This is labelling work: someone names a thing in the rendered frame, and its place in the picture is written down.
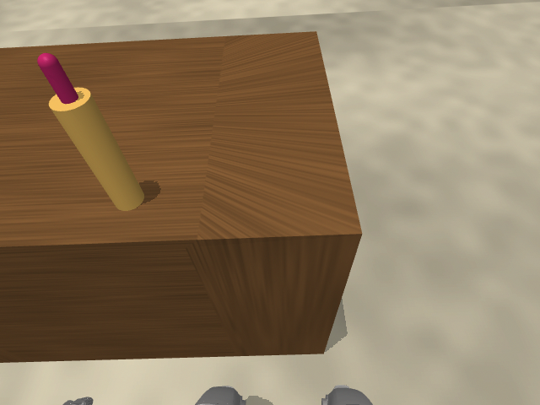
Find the bottle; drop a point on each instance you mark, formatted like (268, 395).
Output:
(79, 115)

